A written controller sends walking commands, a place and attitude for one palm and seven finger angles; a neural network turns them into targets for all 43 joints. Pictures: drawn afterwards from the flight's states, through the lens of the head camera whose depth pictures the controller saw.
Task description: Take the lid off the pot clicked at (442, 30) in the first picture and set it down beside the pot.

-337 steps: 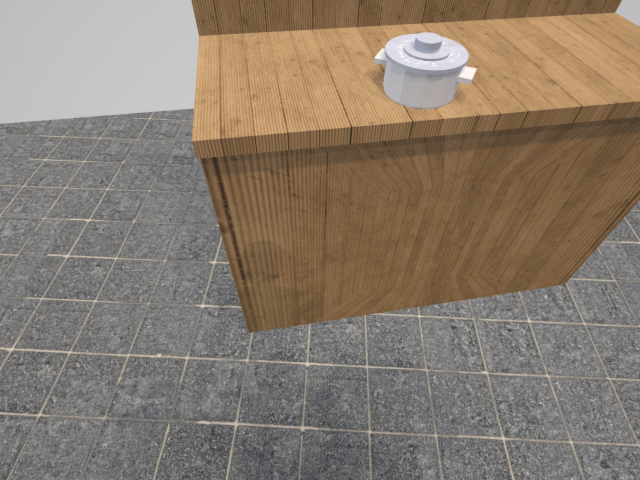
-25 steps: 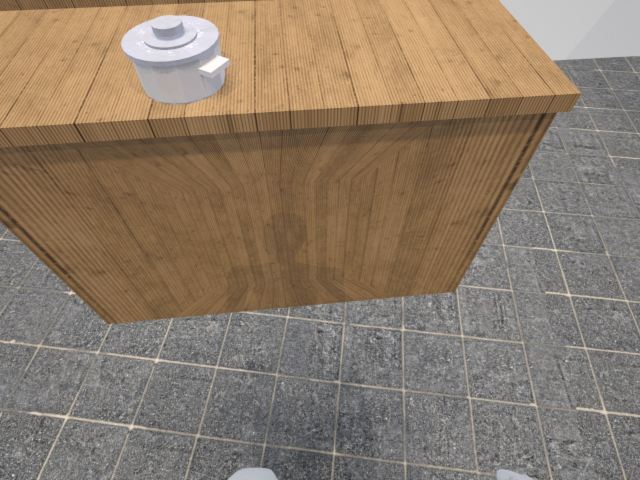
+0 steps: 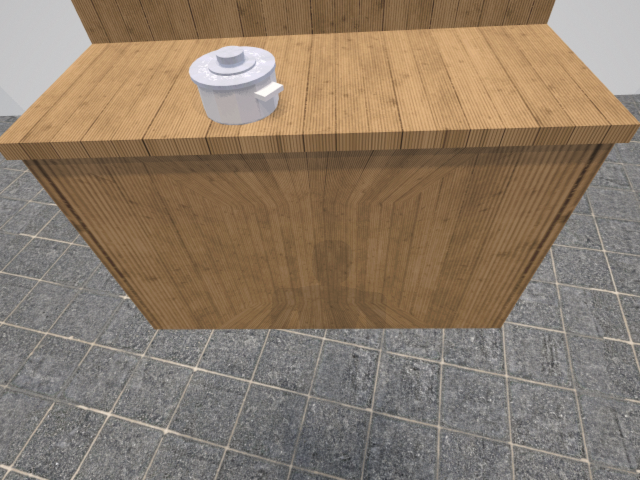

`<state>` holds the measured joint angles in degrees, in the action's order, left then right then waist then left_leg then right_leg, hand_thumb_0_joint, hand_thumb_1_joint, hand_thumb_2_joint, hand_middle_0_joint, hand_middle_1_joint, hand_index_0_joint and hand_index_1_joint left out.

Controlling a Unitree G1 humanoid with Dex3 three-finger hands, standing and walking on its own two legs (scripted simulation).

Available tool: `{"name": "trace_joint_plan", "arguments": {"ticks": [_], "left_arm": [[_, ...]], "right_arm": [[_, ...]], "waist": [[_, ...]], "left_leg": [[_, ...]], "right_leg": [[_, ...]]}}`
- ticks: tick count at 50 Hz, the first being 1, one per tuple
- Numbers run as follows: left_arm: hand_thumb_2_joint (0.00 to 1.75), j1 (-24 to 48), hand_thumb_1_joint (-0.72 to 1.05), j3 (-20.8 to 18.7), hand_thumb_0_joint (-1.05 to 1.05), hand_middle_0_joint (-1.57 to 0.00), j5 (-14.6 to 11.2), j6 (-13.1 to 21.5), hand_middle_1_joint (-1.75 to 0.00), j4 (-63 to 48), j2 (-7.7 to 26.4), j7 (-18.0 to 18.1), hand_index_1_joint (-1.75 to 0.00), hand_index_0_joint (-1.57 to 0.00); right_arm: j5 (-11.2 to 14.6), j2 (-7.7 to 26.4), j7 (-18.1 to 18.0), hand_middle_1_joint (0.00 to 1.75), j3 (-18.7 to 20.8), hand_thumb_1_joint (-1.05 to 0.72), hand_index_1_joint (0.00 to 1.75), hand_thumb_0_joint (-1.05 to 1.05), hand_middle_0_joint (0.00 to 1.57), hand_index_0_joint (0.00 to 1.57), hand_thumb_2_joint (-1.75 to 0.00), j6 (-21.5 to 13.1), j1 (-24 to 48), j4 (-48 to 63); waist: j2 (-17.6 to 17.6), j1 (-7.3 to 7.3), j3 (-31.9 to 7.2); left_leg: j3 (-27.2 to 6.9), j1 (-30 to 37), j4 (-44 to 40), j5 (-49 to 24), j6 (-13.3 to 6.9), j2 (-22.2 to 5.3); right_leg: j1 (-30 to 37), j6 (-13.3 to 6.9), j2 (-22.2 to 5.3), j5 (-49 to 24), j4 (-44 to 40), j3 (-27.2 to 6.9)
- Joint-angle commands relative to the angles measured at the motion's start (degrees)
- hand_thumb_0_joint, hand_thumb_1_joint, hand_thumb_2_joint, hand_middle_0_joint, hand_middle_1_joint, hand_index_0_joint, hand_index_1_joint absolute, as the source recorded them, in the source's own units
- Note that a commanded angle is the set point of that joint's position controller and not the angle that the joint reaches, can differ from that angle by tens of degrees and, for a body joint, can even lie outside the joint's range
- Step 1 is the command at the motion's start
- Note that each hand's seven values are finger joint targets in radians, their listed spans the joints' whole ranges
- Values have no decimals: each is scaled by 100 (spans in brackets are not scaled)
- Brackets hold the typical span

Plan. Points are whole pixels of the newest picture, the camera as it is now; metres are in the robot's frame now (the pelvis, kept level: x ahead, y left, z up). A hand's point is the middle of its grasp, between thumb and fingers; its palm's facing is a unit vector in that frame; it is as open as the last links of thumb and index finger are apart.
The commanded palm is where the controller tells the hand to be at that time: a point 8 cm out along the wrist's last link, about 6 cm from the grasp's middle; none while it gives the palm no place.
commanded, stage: take the last steps up to it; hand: left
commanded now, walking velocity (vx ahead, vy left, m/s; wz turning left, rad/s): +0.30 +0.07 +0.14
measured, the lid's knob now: (230, 55) +0.80 +0.21 +0.16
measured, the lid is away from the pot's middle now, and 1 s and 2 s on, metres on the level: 0.00 0.00 0.00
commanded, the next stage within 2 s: come to a stop and stand still in 0.72 s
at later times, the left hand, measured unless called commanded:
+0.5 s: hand out of the picture +0.04 +0.23 -0.17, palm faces +0.16 -0.97 -0.18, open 7.4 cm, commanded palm none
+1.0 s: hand (204, 332) +0.38 +0.25 -0.15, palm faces +0.04 -0.97 -0.24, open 7.3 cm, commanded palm none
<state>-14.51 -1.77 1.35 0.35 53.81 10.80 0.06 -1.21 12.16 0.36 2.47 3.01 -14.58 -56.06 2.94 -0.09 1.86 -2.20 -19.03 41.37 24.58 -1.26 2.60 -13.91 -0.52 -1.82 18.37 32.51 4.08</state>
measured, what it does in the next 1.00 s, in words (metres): walks ahead: left foot, then right foot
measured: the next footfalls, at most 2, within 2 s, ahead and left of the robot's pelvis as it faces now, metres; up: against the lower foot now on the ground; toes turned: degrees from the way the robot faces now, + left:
left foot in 0.44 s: +0.21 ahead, +0.19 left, +0.00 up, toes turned +9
right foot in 0.82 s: +0.39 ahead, -0.03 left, +0.00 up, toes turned -5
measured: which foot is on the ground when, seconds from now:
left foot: up 0.00-0.42, down 0.44-0.82, up 0.84-1.00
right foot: down 0.00-0.42, up 0.44-0.80, down 0.82-1.00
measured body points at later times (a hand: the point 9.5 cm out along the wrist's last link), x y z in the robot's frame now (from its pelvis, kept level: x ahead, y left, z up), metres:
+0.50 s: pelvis +0.14 +0.07 -0.01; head +0.18 +0.07 +0.44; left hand +0.03 +0.28 -0.16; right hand +0.26 -0.15 -0.15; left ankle +0.17 +0.18 -0.73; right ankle +0.02 -0.08 -0.67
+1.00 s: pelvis +0.31 +0.07 +0.00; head +0.35 +0.05 +0.45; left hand +0.38 +0.30 -0.13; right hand +0.33 -0.16 -0.16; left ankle +0.27 +0.19 -0.69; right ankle +0.35 -0.03 -0.73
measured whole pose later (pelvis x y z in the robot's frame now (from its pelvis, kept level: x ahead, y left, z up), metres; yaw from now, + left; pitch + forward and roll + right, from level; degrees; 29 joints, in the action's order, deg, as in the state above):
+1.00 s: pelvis +0.31 +0.07 +0.00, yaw +2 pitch +0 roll +1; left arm -10.0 -1.2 1.0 1.1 55.7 8.1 1.6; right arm -0.3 10.7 -1.4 2.3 1.5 -13.8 -60.1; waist 2.2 -0.9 4.6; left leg 1.9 -21.6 51.8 28.2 1.6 -0.9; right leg -17.8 -2.5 -2.3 12.5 30.3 6.4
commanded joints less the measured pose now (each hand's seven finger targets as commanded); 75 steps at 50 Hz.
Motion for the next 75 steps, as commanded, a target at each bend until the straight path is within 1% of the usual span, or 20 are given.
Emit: {"name": "trace_joint_plan", "arguments": {"ticks": [1,5,16,19,20,21,22,23,29,37,39,41,42,47,53,56,59,61,65,75], "left_arm": [[90,-635,90,-314,0,-20,-16,244,-30,-115,1081,128,-30,-20],[90,-718,90,-211,0,-20,-27,413,-30,37,660,108,-30,-20],[90,-1465,90,-211,0,-20,43,423,-30,726,737,133,-30,-20],[90,-1168,90,-262,0,-20,4,361,-30,745,791,115,-30,-20],[90,-1203,90,-226,0,-20,-13,351,-30,733,626,89,-30,-20],[90,-1491,90,-188,0,-20,-79,317,-30,634,257,45,-30,-20],[90,-1129,90,-141,0,-20,-65,349,-30,404,197,46,-30,-20],[90,-795,90,-130,0,-20,-82,317,-30,300,215,65,-30,-20],[90,-874,90,-196,0,-20,8,71,-30,415,25,-56,-30,-20],[90,-175,90,-190,0,-20,35,119,-30,-37,183,-108,-30,-20],[90,-742,90,-245,0,-20,51,199,-30,119,425,-73,-30,-20],[90,-1676,90,-410,0,-20,14,305,-30,319,1347,4,-30,-20],[90,-1488,90,-367,0,-20,-50,303,-30,275,1251,53,-30,-20],[90,198,90,-188,0,-20,9,133,-30,-118,794,245,-30,-20],[90,176,90,-318,0,-20,1,-76,-30,-103,1031,268,-30,-20],[90,355,90,-335,0,-20,-41,-148,-30,-183,998,268,-30,-20],[90,35,90,-201,0,-20,-105,-224,-30,-333,495,268,-30,-20],[90,150,90,-295,0,-20,-72,-313,-30,-230,669,275,-30,-20],[90,-83,90,-293,0,-20,-78,-308,-30,-80,646,182,-30,-20],[90,-277,90,-122,0,-20,-105,-205,-30,91,404,85,-30,-20]], "right_arm": [[-54,641,134,30,218,-90,30,0,20,20,-90,-232,535,578],[-33,325,193,30,194,-90,30,0,20,20,-90,-250,164,251],[22,4,255,30,22,-90,30,0,20,20,-90,-461,1070,403],[-11,211,148,30,69,-90,30,0,20,20,-90,-559,80,79],[-47,553,65,30,153,-90,30,0,20,20,-90,-603,-748,-158],[-112,1292,-30,30,334,-90,30,0,20,20,-90,-636,-1421,-296],[-22,1474,-82,30,358,-90,30,0,20,20,-90,-575,-1800,-352],[9,1440,-139,30,358,-90,30,0,20,20,-90,-559,-1564,-311],[23,323,-129,30,110,-90,30,0,20,20,-90,-740,-57,32],[-15,634,-111,30,164,-90,30,0,20,20,-90,-650,-211,-85],[4,477,-114,30,95,-90,30,0,20,20,-90,-630,-227,-153],[69,112,-89,30,34,-90,30,0,20,20,-90,-638,-520,11],[69,304,-144,30,45,-90,30,0,20,20,-90,-576,-311,10],[134,-51,-183,30,-38,-90,30,0,20,20,-90,-226,-431,-236],[112,66,-181,30,100,-90,30,0,20,20,-90,-96,-157,-27],[82,110,-167,30,135,-90,30,0,20,20,-90,-118,-333,-43],[-11,983,-169,30,246,-90,30,0,20,20,-90,-179,-240,291],[-29,813,-299,30,184,-90,30,0,20,20,-90,-216,44,331],[-6,658,-329,30,123,-90,30,0,20,20,-90,-285,258,438],[3,834,-195,30,201,-90,30,0,20,20,-90,-213,72,133]], "waist": [[-1243,157,650],[-1055,39,404],[-1395,354,378],[-1141,-192,97],[-570,-508,-430],[994,-641,-1099],[1048,-726,-1096],[848,-689,-967],[407,220,283],[116,105,185],[-344,399,79],[-2069,554,-694],[-1565,566,-771],[-909,-74,-543],[-1199,53,-667],[-1223,-146,-608],[1059,-160,-519],[1057,-105,-463],[288,-4,-603],[749,-109,-501]], "left_leg": [[-261,-2176,2211,-350,21,-529],[109,-1856,2063,-1317,224,-624],[798,-1036,-294,-1147,64,-515],[1054,816,-1204,-1304,-97,-182],[746,2087,-1468,-1319,-214,-448],[-1419,3336,-1757,-1475,-698,-2056],[-2354,3430,-2366,-1987,-1087,-2662],[-2328,2923,-2487,-1512,-1288,-2749],[-128,343,-3226,-1548,-935,-1799],[239,858,-2459,-1906,-849,-1693],[506,404,-1306,-1974,-513,-1281],[1051,-1264,1679,963,56,-142],[326,-1169,2324,1153,77,-353],[253,-72,1103,358,335,-532],[469,-60,184,-138,432,-309],[487,730,-1307,-1502,398,-376],[-1499,953,-2283,-5082,-902,-2572],[-1380,689,-2248,-4675,-1049,-2364],[-754,1238,-2256,-4146,-874,-2022],[-771,942,-2623,-1485,-558,-1689]], "right_leg": [[390,-738,-2090,2230,-2833,-2623],[735,-532,-1477,-186,-2501,-922],[1277,-601,-1518,-2343,-1892,-278],[569,-463,-1266,-2538,-764,47],[88,-325,-1034,-2368,539,247],[-1369,-39,-283,79,2313,585],[-2200,-85,-5,1513,3443,77],[-2464,-156,-209,1429,4193,-214],[-1616,42,-664,-82,2925,-229],[-675,92,-244,-631,438,263],[540,19,-129,-1016,-313,198],[2129,-1148,-2289,-2390,-1402,-2877],[1658,-1446,-2407,-2875,-1555,-2934],[203,-1183,-1625,-4726,-1088,-793],[628,-1114,-1525,-4745,-726,-730],[217,-645,-1231,-3633,-272,-588],[-906,178,173,1738,2011,-108],[-1207,149,193,1542,3268,-886],[-1525,316,135,665,3551,-865],[25,158,103,469,-18,-131]]}}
